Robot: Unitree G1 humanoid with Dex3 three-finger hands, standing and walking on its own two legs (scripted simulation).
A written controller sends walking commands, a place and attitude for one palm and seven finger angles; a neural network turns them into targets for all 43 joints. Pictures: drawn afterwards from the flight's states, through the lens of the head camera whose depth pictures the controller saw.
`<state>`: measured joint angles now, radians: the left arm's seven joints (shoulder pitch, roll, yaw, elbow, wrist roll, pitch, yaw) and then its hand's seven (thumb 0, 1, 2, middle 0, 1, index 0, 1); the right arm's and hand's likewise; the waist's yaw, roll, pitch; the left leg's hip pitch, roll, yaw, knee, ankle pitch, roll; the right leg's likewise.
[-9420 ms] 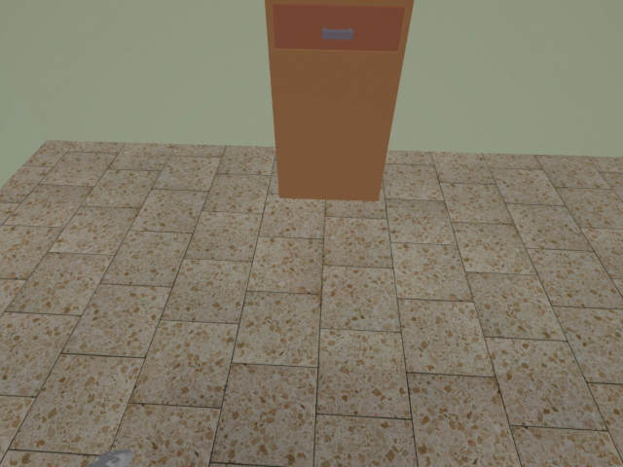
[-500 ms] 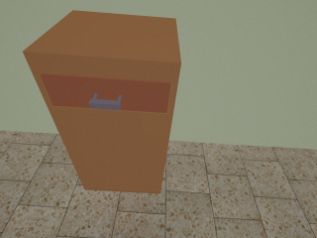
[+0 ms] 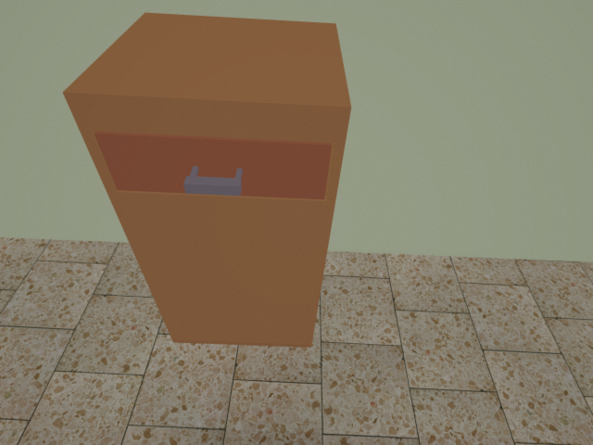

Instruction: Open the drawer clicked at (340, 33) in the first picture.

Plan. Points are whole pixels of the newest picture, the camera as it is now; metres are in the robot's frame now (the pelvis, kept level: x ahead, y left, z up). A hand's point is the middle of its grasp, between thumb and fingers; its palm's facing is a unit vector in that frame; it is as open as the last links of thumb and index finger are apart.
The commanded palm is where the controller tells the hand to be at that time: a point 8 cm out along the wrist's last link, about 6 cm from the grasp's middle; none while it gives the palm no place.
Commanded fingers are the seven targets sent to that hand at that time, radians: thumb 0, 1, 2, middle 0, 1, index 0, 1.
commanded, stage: come to a stop and stand still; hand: left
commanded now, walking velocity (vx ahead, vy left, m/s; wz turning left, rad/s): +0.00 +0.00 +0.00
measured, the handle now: (215, 178) +0.58 +0.19 +0.02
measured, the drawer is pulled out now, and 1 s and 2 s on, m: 0.00 0.00 0.00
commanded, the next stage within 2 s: look again from close up in 0.06 s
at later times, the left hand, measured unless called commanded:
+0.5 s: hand out of the picture -0.03 +0.15 -0.18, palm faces +0.04 -0.99 -0.16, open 7.4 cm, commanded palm none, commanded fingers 0.00 0.90 0.90 -0.20 -0.30 -0.20 -0.30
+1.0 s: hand out of the picture +0.02 +0.15 -0.18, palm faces +0.05 -0.99 -0.15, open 7.4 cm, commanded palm none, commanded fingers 0.00 0.90 0.90 -0.20 -0.30 -0.20 -0.30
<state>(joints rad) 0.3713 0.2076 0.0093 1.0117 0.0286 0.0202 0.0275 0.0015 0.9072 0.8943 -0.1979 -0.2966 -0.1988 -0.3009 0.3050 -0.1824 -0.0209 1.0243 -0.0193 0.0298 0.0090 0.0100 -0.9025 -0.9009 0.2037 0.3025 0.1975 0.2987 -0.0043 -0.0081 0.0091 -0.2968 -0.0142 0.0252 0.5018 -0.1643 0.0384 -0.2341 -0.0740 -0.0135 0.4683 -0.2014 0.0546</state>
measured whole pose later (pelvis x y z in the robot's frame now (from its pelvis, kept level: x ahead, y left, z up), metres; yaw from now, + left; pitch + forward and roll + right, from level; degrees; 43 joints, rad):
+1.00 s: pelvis +0.05 -0.01 +0.00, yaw +0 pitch +0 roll -1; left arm 0.39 0.14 0.02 1.07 0.02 0.00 0.03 0.00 0.91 0.89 -0.20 -0.30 -0.20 -0.30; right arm 0.31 -0.15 -0.02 1.09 -0.02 0.01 -0.01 0.01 -0.91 -0.90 0.20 0.30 0.20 0.30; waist 0.00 -0.02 -0.02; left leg -0.29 0.00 0.02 0.54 -0.24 0.02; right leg -0.22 -0.05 0.00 0.49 -0.26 0.05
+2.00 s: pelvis +0.05 -0.05 +0.00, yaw -1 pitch -1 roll +1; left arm 0.29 0.17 -0.02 1.06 0.01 -0.01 0.01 0.00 0.90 0.89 -0.20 -0.30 -0.20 -0.30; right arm 0.31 -0.20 0.01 1.08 -0.01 0.00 -0.01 0.01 -0.91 -0.90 0.20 0.30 0.19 0.30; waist -0.01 0.00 0.03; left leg -0.25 0.04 0.02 0.48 -0.22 -0.03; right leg -0.23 -0.01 0.00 0.52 -0.28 0.00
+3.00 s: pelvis +0.08 -0.07 +0.00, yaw -1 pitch -1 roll +1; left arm 0.29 0.16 0.00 1.11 0.01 -0.02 0.03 0.00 0.91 0.89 -0.20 -0.30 -0.20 -0.30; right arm 0.26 -0.16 0.01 1.14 -0.01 -0.02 -0.03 0.01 -0.91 -0.90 0.20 0.30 0.20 0.30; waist 0.01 -0.01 0.02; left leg -0.17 0.06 0.01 0.44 -0.25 -0.06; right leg -0.15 0.01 -0.01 0.47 -0.31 -0.02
